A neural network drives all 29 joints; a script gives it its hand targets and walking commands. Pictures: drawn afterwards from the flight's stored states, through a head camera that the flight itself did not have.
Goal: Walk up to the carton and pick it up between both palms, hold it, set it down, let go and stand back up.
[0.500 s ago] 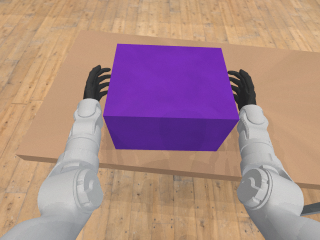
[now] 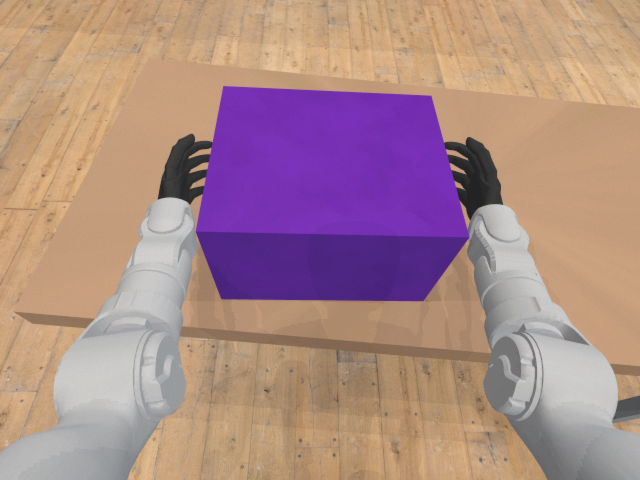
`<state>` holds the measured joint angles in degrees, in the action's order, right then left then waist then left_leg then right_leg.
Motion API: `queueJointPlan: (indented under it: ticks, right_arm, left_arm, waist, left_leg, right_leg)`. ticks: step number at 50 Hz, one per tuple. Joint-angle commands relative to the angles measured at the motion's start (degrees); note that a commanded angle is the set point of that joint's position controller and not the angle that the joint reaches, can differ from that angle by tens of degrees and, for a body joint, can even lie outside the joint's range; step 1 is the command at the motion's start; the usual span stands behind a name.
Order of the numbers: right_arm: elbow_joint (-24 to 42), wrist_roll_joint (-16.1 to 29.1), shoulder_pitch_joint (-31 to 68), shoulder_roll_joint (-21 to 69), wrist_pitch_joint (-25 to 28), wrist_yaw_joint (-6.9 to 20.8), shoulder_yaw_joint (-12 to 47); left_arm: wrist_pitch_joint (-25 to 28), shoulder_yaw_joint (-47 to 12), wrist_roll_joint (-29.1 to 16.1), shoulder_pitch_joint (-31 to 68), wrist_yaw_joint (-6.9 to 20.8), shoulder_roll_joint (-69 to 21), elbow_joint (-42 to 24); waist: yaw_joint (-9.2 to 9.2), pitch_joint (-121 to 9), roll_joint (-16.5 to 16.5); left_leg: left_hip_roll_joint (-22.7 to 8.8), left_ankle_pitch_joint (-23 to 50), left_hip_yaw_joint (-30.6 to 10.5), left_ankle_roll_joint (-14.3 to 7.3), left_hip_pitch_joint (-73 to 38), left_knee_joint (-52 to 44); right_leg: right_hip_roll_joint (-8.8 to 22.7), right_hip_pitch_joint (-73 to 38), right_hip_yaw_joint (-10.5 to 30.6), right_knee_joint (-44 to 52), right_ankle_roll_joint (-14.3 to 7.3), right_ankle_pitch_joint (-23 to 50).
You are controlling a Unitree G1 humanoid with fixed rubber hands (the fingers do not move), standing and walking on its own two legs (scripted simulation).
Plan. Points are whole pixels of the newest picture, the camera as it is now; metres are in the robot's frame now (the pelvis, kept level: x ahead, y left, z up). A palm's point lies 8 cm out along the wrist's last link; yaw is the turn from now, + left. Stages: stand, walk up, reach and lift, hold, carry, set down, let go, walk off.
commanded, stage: set down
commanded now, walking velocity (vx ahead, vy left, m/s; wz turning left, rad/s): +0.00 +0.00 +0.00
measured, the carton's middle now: (326, 197) +0.48 +0.03 +0.02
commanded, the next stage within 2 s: none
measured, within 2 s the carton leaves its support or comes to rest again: neither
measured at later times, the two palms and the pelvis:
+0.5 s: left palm (136, 202) +0.41 +0.27 +0.07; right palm (525, 206) +0.46 -0.23 +0.08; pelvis -0.03 -0.01 -0.02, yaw -1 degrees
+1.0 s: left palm (106, 147) +0.43 +0.28 +0.14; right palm (545, 163) +0.47 -0.22 +0.14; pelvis -0.04 -0.01 -0.03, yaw +1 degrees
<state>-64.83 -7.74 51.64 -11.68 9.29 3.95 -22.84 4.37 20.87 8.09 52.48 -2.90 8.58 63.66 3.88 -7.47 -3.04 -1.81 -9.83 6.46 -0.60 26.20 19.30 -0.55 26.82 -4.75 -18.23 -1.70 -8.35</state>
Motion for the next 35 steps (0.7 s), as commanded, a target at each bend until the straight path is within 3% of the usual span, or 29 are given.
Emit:
queueJointPlan:
  ticks: [1, 6, 10, 13, 18, 23, 25, 27, 29, 30, 31, 32, 35]
  right_arm:
    - [-3.9, 14.2, 26.8, -6.8, 0.3, 0.3, 17.4]
    - [-8.5, 23.2, 32.7, -15.1, 2.3, -0.7, 23.2]
    - [-10.4, 26.2, 35.5, -21.4, 4.7, -1.3, 25.2]
    - [-12.7, 29.4, 36.1, -23.4, 5.3, -1.4, 29.0]
    - [-9.3, 34.7, 38.7, -25.7, 5.9, -0.7, 33.7]
    - [-9.8, 39.4, 39.0, -25.7, 3.9, 1.0, 36.6]
    - [-8.8, 41.2, 39.9, -25.7, 3.2, 1.8, 38.0]
    - [-6.0, 41.8, 41.2, -26.8, 2.9, 2.2, 36.9]
    - [-6.7, 41.2, 41.5, -27.1, 2.3, 2.5, 36.1]
    - [-4.2, 41.8, 42.7, -27.8, 2.1, 2.5, 36.0]
    - [-5.5, 41.7, 42.0, -27.4, 1.5, 2.6, 35.7]
    - [-5.3, 41.8, 42.8, -28.7, 1.0, 2.4, 35.3]
    - [-7.4, 42.0, 44.0, -29.1, -0.9, 2.1, 35.9]
  left_arm:
    - [5.5, -13.9, -12.2, 27.0, -3.2, 6.9, 2.6]
    - [9.6, -20.4, -20.9, 33.0, -3.3, 12.0, 8.4]
    - [10.7, -21.4, -22.6, 33.9, -2.4, 15.6, 11.7]
    - [10.5, -21.6, -23.4, 32.2, -1.2, 18.1, 16.3]
    - [11.4, -24.8, -28.1, 33.9, 0.2, 21.2, 15.0]
    - [11.3, -30.6, -33.4, 36.0, 1.3, 21.7, 14.8]
    - [10.9, -31.9, -35.3, 37.3, 1.4, 22.0, 13.2]
    - [10.8, -32.8, -36.7, 40.5, 1.4, 23.8, 9.5]
    - [10.7, -33.8, -37.2, 41.7, 1.4, 24.4, 9.8]
    - [10.5, -33.3, -37.5, 43.6, 1.2, 26.0, 6.9]
    - [9.8, -33.2, -37.1, 43.2, 1.2, 26.4, 8.0]
    - [9.1, -32.5, -36.5, 43.6, 1.1, 27.4, 7.7]
    - [6.8, -32.1, -35.9, 44.0, 1.4, 28.9, 10.5]
  waist:
    - [2.37, -37.3, 4.1]
    - [2.3, -43.8, 5.0]
    - [2.47, -47.1, 3.7]
    - [3.23, -44.7, -0.2]
    - [3.1, -47.5, -3.2]
    - [1.36, -46.5, -2.1]
    - [1.62, -47.5, -2.5]
    - [0.98, -50.8, -1.3]
    - [-0.1, -51.0, -0.6]
    - [0.78, -53.5, -0.3]
    - [0.05, -52.4, 0.6]
    - [0.87, -52.6, 0.5]
    - [1.11, -50.0, -0.3]
  left_leg:
    - [-0.9, 27.3, -2.9, 1.6, -8.7, 7.7]
    - [-2.3, 35.4, -4.8, 3.9, -14.1, 13.6]
    - [-2.0, 39.8, -4.6, 4.9, -14.6, 16.8]
    - [-0.9, 34.1, -3.5, 4.4, -4.5, 15.6]
    - [0.4, 25.9, -2.6, 3.3, 8.1, 13.6]
    - [0.9, 16.5, -3.1, 2.4, 12.8, 13.6]
    - [1.0, 14.8, -3.5, 1.8, 14.4, 14.3]
    - [1.4, 12.5, -3.2, 1.6, 16.4, 14.6]
    - [1.3, 10.4, -3.7, 1.0, 18.6, 15.3]
    - [1.6, 9.9, -3.3, 1.1, 19.4, 15.7]
    - [1.7, 9.5, -3.6, 1.0, 20.0, 15.9]
    - [1.7, 8.8, -3.5, 0.8, 20.8, 15.8]
    - [1.9, 6.0, -3.5, 0.2, 24.5, 15.5]
  right_leg:
    - [-0.3, -8.8, 3.4, -4.3, 1.8, 17.1]
    - [-1.9, 2.4, 1.3, -6.2, 1.5, 15.8]
    - [-2.9, 4.3, 0.6, -8.1, 2.2, 19.8]
    - [-2.8, -4.1, 1.4, -10.7, 3.5, 24.6]
    - [-2.3, -14.3, 2.5, -14.5, 5.2, 28.4]
    - [-1.6, -11.0, 3.2, -15.4, 4.8, 19.2]
    - [-1.4, -9.3, 3.2, -16.4, 4.6, 16.8]
    - [-1.0, -9.3, 3.6, -17.0, 4.6, 15.0]
    - [-0.5, -8.6, 4.0, -18.1, 4.5, 13.0]
    - [-0.3, -9.2, 4.3, -18.6, 4.5, 13.5]
    - [-0.2, -9.2, 4.5, -18.9, 4.4, 13.7]
    - [-0.2, -9.6, 4.7, -19.0, 4.4, 13.4]
    - [0.3, -11.6, 5.5, -19.3, 4.4, 12.4]
